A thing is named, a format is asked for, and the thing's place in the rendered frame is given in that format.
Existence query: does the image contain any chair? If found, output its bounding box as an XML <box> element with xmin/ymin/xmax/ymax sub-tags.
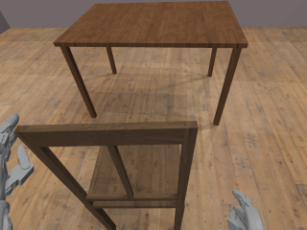
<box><xmin>13</xmin><ymin>121</ymin><xmax>199</xmax><ymax>230</ymax></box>

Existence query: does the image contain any robot right hand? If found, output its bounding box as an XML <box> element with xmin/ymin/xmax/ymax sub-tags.
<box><xmin>227</xmin><ymin>189</ymin><xmax>265</xmax><ymax>230</ymax></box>

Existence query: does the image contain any robot left hand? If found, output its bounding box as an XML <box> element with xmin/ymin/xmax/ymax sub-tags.
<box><xmin>0</xmin><ymin>113</ymin><xmax>35</xmax><ymax>200</ymax></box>

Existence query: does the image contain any table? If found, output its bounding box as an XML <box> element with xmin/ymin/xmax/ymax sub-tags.
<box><xmin>53</xmin><ymin>0</ymin><xmax>248</xmax><ymax>126</ymax></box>

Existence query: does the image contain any left robot forearm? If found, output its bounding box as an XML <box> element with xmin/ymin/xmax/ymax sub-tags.
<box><xmin>0</xmin><ymin>200</ymin><xmax>13</xmax><ymax>230</ymax></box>

